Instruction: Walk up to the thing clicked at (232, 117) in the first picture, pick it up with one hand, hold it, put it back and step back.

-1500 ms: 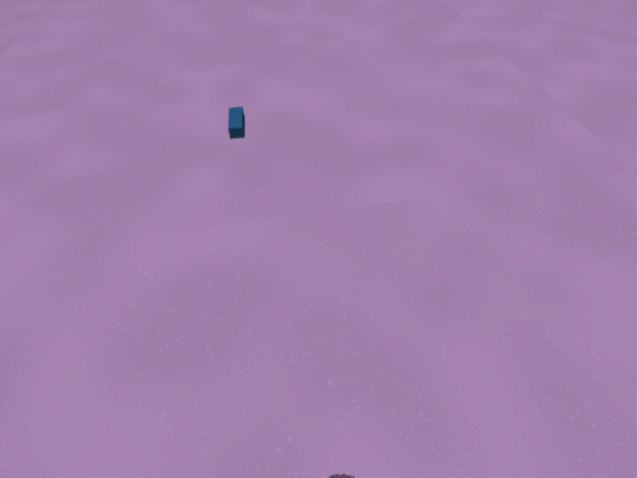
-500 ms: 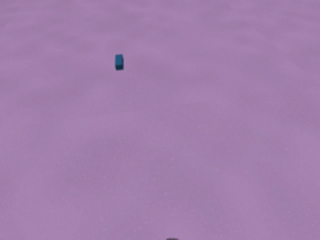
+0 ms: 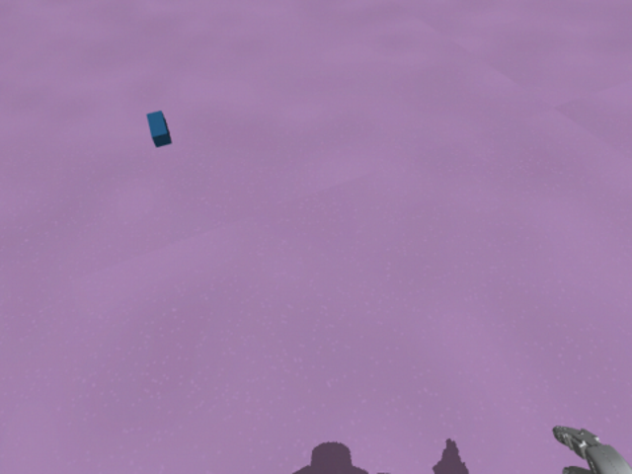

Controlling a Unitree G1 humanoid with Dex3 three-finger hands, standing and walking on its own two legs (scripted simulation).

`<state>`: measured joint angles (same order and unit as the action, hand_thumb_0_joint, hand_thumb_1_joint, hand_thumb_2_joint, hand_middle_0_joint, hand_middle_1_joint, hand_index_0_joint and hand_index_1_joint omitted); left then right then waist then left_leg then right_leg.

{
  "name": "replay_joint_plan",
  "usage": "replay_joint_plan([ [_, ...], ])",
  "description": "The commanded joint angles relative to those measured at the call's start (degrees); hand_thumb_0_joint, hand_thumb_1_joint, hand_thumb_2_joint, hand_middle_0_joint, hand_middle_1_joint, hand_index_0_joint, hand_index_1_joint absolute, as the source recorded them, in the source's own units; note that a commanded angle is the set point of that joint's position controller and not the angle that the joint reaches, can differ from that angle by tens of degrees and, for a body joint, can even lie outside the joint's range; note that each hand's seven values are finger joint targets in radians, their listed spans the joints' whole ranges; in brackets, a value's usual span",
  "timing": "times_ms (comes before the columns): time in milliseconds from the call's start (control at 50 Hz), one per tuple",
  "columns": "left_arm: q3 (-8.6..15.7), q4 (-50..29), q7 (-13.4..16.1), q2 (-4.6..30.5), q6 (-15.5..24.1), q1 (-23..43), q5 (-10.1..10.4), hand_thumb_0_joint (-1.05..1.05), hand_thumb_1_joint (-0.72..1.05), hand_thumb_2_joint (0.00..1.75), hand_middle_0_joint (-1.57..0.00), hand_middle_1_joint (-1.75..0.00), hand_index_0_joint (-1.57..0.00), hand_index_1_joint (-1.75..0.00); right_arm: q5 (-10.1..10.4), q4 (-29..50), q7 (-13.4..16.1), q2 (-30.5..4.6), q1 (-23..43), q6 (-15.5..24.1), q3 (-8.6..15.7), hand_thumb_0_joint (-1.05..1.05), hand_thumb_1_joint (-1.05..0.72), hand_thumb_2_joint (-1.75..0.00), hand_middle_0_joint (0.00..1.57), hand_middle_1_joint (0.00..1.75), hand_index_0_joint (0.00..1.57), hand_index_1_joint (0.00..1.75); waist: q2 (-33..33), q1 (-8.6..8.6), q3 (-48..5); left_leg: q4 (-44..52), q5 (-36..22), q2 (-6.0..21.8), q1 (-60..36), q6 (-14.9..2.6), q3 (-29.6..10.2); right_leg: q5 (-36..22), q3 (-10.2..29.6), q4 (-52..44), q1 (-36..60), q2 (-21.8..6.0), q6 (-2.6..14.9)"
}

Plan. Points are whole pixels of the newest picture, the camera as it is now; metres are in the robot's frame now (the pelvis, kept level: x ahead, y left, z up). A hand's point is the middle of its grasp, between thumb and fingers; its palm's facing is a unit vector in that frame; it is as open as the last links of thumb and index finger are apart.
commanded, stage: walk up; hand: left
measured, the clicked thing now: (158, 128) +1.78 +0.83 -0.73
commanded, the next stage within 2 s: none
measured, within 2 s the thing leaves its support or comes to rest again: neither
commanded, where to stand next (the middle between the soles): +1.35 +1.06 m, yaw -68 degrees
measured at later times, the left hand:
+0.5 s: hand (124, 297) +0.43 +0.36 -0.13, palm faces -0.21 -0.84 -0.51, open 7.4 cm
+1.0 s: hand (99, 175) +0.76 +0.52 -0.13, palm faces -0.55 -0.65 -0.52, open 7.4 cm
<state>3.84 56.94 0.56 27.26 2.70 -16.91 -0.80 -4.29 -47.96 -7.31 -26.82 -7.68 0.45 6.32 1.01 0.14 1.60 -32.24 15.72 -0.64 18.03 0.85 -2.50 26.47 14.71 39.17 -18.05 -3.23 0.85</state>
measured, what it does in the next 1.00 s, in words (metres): walks ahead, turning right: right foot, then left foot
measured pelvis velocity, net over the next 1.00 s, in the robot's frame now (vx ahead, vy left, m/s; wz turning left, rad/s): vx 0.52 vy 0.31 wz -0.56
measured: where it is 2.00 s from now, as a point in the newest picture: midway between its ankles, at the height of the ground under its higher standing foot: (184, 271)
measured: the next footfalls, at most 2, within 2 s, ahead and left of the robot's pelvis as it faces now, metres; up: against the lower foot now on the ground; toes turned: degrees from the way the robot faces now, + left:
right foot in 0.32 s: +0.30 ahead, -0.08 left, +0.00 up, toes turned -23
left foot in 0.70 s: +0.59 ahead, +0.32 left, +0.00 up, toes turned -21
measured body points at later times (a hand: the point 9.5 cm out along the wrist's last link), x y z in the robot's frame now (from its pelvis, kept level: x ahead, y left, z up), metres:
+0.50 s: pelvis +0.25 +0.11 -0.02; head +0.24 +0.09 +0.43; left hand +0.44 +0.40 -0.09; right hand +0.25 -0.22 -0.13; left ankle +0.27 +0.24 -0.65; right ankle +0.26 -0.06 -0.73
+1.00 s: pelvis +0.52 +0.31 +0.00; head +0.54 +0.28 +0.45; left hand +0.79 +0.55 -0.10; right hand +0.33 +0.03 -0.11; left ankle +0.55 +0.34 -0.73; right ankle +0.50 +0.19 -0.67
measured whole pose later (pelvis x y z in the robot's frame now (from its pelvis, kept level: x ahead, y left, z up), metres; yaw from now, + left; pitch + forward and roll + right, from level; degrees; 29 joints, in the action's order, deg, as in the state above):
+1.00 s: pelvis +0.52 +0.31 +0.00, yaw -32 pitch +2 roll +0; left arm 2.9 55.1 4.1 27.0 2.0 -14.3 0.9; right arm -4.8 -44.9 -3.9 -23.2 -20.6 -2.0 6.5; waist 1.1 -7.8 3.3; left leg -29.8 15.2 -0.7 17.0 -5.6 13.2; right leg 18.7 -3.5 56.8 -33.5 -0.9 1.5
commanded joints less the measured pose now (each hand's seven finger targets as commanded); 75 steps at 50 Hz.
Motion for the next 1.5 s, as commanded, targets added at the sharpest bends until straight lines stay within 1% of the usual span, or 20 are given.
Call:
replay_joint_plan([
  [0, 0.2, -8.8, 1.7, 12.1, 2.1, 10.4, 0.5, 0.00, 0.90, 0.90, -0.20, -0.30, -0.20, -0.30, 1.9, 5.0, 1.5, -19.9, -3.0, 1.8, 5.4, 0.00, -0.90, -0.90, 0.20, 0.30, 0.20, 0.30, 11.3, -7.58, -1.7, 26.4, 27.1, 25.7, -21.1, -14.03, -32.8, 1.5, -12.7, 24.8, -34.1, -2.5, 1.68],
  [60, 2.2, -3.2, -0.6, 15.4, 1.6, 3.2, 1.8, 0.00, 0.90, 0.90, -0.20, -0.30, -0.20, -0.30, 1.5, 7.6, 2.1, -11.1, 1.5, 2.1, 3.3, 0.00, -0.90, -0.90, 0.20, 0.30, 0.20, 0.30, 4.0, -3.16, -0.3, 20.6, 13.2, 14.0, -19.1, -7.80, -9.3, -7.7, -14.0, 18.4, -24.3, -4.9, -0.23],
  [220, 2.0, -8.4, -1.5, 11.1, 1.0, 10.0, 2.0, 0.00, 0.90, 0.90, -0.20, -0.30, -0.20, -0.30, 0.7, 10.2, 1.1, -10.3, -0.4, 0.6, 3.2, 0.00, -0.90, -0.90, 0.20, 0.30, 0.20, 0.30, 5.6, -4.99, 5.7, 19.2, -4.6, 10.2, -9.0, -4.53, 4.9, -17.4, -24.2, 0.9, -10.3, -2.1, 0.32],
  [300, 5.2, -2.0, 0.7, 14.9, 0.3, -17.2, 2.2, 0.00, 0.90, 0.90, -0.20, -0.30, -0.20, -0.30, 0.6, 13.9, 2.5, -10.1, 2.2, 0.8, 3.6, 0.00, -0.90, -0.90, 0.20, 0.30, 0.20, 0.30, -3.9, 9.48, -8.3, -20.0, -38.3, 4.1, 10.2, 2.51, 12.2, -14.5, -26.5, -5.9, 31.5, 2.4, 4.17],
  [340, 7.3, -4.4, 3.5, 20.7, 0.1, -20.7, 0.8, 0.00, 0.90, 0.90, -0.20, -0.30, -0.20, -0.30, 0.8, 15.4, 2.1, -8.8, -2.8, 0.7, 1.9, 0.00, -0.90, -0.90, 0.20, 0.30, 0.20, 0.30, -17.0, 9.25, -12.8, -46.6, 18.8, -1.5, 35.1, 5.00, 0.1, -1.0, 14.8, -12.3, 45.3, -20.9, 15.45],
  [360, 7.1, -7.7, 4.8, 22.3, 0.4, -12.7, 0.9, 0.00, 0.90, 0.90, -0.20, -0.30, -0.20, -0.30, 1.2, 15.7, 2.4, -13.4, -3.4, -0.1, 3.0, 0.00, -0.90, -0.90, 0.20, 0.30, 0.20, 0.30, -11.2, 6.33, -13.4, -54.9, 18.4, 2.5, 36.8, 5.55, -11.3, 14.2, 33.3, -20.6, 37.7, -29.1, 21.06],
  [480, 4.3, -12.6, 5.1, 18.1, 4.8, 9.1, 0.8, 0.00, 0.90, 0.90, -0.20, -0.30, -0.20, -0.30, 0.9, 11.9, -0.4, -12.1, -5.3, -1.2, 2.9, 0.00, -0.90, -0.90, 0.20, 0.30, 0.20, 0.30, -1.5, -6.08, 3.2, -33.6, 1.9, 10.2, 15.1, -1.21, -6.7, 1.5, -2.9, -22.8, -7.9, -13.4, 9.58],
  [600, 5.0, -10.6, 3.9, 20.7, 5.2, 9.2, -0.5, 0.00, 0.90, 0.90, -0.20, -0.30, -0.20, -0.30, 1.5, 10.8, -2.8, -10.1, -7.2, -2.9, 3.8, 0.00, -0.90, -0.90, 0.20, 0.30, 0.20, 0.30, -10.8, -6.54, -0.1, -17.9, -10.1, 7.0, -3.0, 0.56, 5.1, 6.1, -14.2, -20.3, -21.9, -6.6, 6.56],
  [660, 5.0, -10.5, 4.0, 19.6, 3.5, 11.6, -1.3, 0.00, 0.90, 0.90, -0.20, -0.30, -0.20, -0.30, 1.3, 8.8, -1.3, -11.0, -15.0, -3.0, 5.2, 0.00, -0.90, -0.90, 0.20, 0.30, 0.20, 0.30, -6.8, -11.31, -3.1, -14.1, -3.1, 4.4, -12.6, 0.55, 7.7, 7.6, -15.0, -7.3, -24.9, -4.5, 5.25],
  [700, 2.2, -10.3, 5.1, 8.1, 1.7, 7.5, -2.5, 0.00, 0.90, 0.90, -0.20, -0.30, -0.20, -0.30, -0.4, 6.8, 0.7, -15.3, -25.4, -1.2, 7.1, 0.00, -0.90, -0.90, 0.20, 0.30, 0.20, 0.30, 15.6, -16.77, -3.3, 7.1, 22.4, 11.2, -14.0, -0.44, -10.2, 10.0, -17.0, 30.1, -32.4, 5.1, 3.16],
  [740, 1.3, -9.0, 6.6, 8.7, 1.1, -1.1, -0.5, 0.00, 0.90, 0.90, -0.20, -0.30, -0.20, -0.30, 1.7, 10.1, 2.6, -24.8, -8.5, -0.2, 8.6, 0.00, -0.90, -0.90, 0.20, 0.30, 0.20, 0.30, 25.7, -5.38, -2.0, 27.5, 39.5, 25.6, -5.8, -5.52, -40.4, 4.9, -8.6, 47.5, -35.4, 1.6, 6.22],
  [840, 3.5, -1.2, 4.9, 15.0, 0.4, -5.3, 2.1, 0.00, 0.90, 0.90, -0.20, -0.30, -0.20, -0.30, 0.4, 10.8, 3.6, -11.5, -1.7, 0.3, 4.4, 0.00, -0.90, -0.90, 0.20, 0.30, 0.20, 0.30, 13.1, -1.85, -2.5, 13.3, 7.0, 12.6, -4.2, -1.76, -8.0, -10.3, -11.3, 31.4, -23.8, -2.3, 1.94],
  [980, 1.5, -4.8, 4.9, 9.4, -0.3, -0.1, 1.8, 0.00, 0.90, 0.90, -0.20, -0.30, -0.20, -0.30, -0.6, 10.3, 4.3, -8.1, -9.2, -0.9, 4.0, 0.00, -0.90, -0.90, 0.20, 0.30, 0.20, 0.30, 8.0, -5.80, -6.6, 10.5, -23.7, 12.8, -14.5, -2.25, 2.7, -9.5, -20.0, 6.0, -13.3, 0.9, 0.39],
  [1060, 4.1, -0.2, 6.1, 11.9, -0.4, -17.4, 1.8, 0.00, 0.90, 0.90, -0.20, -0.30, -0.20, -0.30, -0.4, 15.1, 4.1, -7.7, 0.3, -2.2, 3.3, 0.00, -0.90, -0.90, 0.20, 0.30, 0.20, 0.30, 3.6, 5.21, -8.6, -6.9, -32.0, 7.1, 6.5, 7.36, 13.7, -21.8, -21.8, -14.8, 22.0, 0.3, 4.49],
  [1100, 6.2, -3.2, 7.5, 18.0, -0.7, -15.7, 1.5, 0.00, 0.90, 0.90, -0.20, -0.30, -0.20, -0.30, -0.3, 14.9, 4.2, -5.9, -6.3, -2.8, 2.4, 0.00, -0.90, -0.90, 0.20, 0.30, 0.20, 0.30, -12.4, 4.45, -9.8, -36.1, 17.6, 2.7, 30.2, 9.93, 1.9, -9.3, 12.5, -18.3, 31.7, -21.7, 14.74],
  [1140, 6.0, -8.1, 9.1, 20.3, 0.3, 0.4, 1.6, 0.00, 0.90, 0.90, -0.20, -0.30, -0.20, -0.30, -0.6, 14.1, 4.3, -12.4, -8.9, -4.8, 4.8, 0.00, -0.90, -0.90, 0.20, 0.30, 0.20, 0.30, -5.9, -1.02, -1.4, -55.5, 15.3, 7.2, 30.5, 9.71, -10.0, 4.7, 26.3, -26.9, 12.5, -32.6, 22.72],
  [1240, 4.8, -9.5, 7.3, 15.1, 2.5, 6.9, -0.5, 0.00, 0.90, 0.90, -0.20, -0.30, -0.20, -0.30, 0.5, 9.4, 1.4, -10.7, -10.8, -5.0, 3.5, 0.00, -0.90, -0.90, 0.20, 0.30, 0.20, 0.30, -4.0, -5.75, 1.2, -41.4, -0.2, 7.4, 12.7, 1.36, -6.1, -3.0, -8.2, -20.3, -6.9, -9.3, 8.26],
  [1340, 7.0, -9.1, 5.7, 19.9, 2.3, 3.1, -2.1, 0.00, 0.90, 0.90, -0.20, -0.30, -0.20, -0.30, 0.8, 10.9, 0.2, -9.2, -4.6, -5.0, 3.3, 0.00, -0.90, -0.90, 0.20, 0.30, 0.20, 0.30, -11.4, -2.37, 2.7, -19.3, 4.2, 8.2, 5.9, 0.60, 1.1, -1.9, -12.2, -15.9, -10.9, -7.1, 8.00],
  [1420, 5.8, -10.6, 5.6, 15.4, 1.2, 6.5, -2.3, 0.00, 0.90, 0.90, -0.20, -0.30, -0.20, -0.30, -0.5, 6.2, 1.6, -11.3, -18.1, -4.1, 6.1, 0.00, -0.90, -0.90, 0.20, 0.30, 0.20, 0.30, 0.4, -11.07, -3.5, -2.0, 6.7, 2.4, -13.0, -0.18, 5.2, -5.7, -14.9, 9.6, -19.3, -2.9, 4.60],
  [1480, 2.8, -11.7, 8.2, 9.0, 1.3, 5.4, -0.4, 0.00, 0.90, 0.90, -0.20, -0.30, -0.20, -0.30, 0.1, 9.3, 3.7, -23.9, -8.8, -2.7, 7.7, 0.00, -0.90, -0.90, 0.20, 0.30, 0.20, 0.30, 27.3, -7.35, 0.8, 19.3, 14.6, 23.0, -2.5, -10.39, -34.5, 9.5, -9.5, 36.8, -31.6, 5.6, 4.55],
])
